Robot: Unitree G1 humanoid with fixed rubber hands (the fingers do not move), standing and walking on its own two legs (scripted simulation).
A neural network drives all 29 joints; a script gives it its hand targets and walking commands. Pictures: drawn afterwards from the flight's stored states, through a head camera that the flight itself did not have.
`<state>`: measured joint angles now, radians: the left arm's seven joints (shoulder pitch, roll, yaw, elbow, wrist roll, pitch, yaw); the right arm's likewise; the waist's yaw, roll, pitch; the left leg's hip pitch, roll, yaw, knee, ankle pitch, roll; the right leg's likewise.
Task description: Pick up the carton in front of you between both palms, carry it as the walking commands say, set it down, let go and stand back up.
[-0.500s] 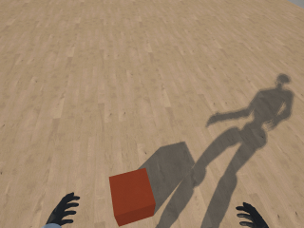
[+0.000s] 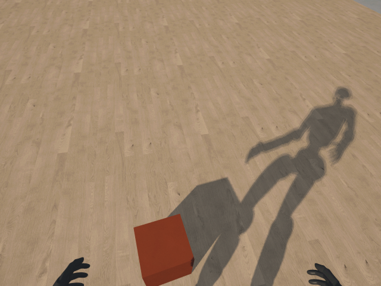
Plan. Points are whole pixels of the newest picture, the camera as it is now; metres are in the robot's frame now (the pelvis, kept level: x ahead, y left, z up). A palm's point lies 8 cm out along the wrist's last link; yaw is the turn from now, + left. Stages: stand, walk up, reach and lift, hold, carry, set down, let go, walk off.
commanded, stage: stand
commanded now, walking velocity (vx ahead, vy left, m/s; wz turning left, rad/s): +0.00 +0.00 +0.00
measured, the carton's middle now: (163, 251) +0.37 +0.11 -0.65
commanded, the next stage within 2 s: none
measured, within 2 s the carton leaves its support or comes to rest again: neither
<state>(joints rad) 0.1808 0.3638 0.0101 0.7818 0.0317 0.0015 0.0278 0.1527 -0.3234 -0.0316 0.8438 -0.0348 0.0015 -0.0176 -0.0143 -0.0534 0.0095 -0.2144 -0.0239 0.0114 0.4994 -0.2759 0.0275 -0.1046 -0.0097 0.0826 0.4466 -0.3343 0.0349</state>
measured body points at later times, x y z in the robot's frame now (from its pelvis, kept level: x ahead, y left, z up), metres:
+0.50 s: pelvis -0.02 +0.00 +0.01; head -0.02 +0.01 +0.46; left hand +0.09 +0.30 -0.12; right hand +0.09 -0.31 -0.10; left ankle -0.01 +0.10 -0.74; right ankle -0.06 -0.15 -0.74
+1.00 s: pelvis -0.02 -0.01 +0.01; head -0.03 +0.01 +0.46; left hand +0.07 +0.31 -0.12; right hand +0.08 -0.32 -0.10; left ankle -0.01 +0.10 -0.74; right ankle -0.06 -0.15 -0.74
